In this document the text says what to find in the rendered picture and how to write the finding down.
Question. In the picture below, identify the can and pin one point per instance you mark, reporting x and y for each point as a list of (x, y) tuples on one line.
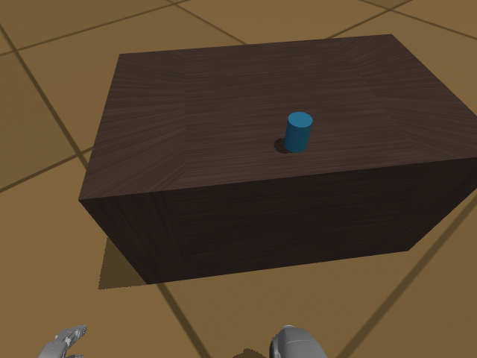
[(297, 131)]

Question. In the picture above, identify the left robot hand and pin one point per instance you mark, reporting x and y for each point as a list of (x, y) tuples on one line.
[(63, 341)]

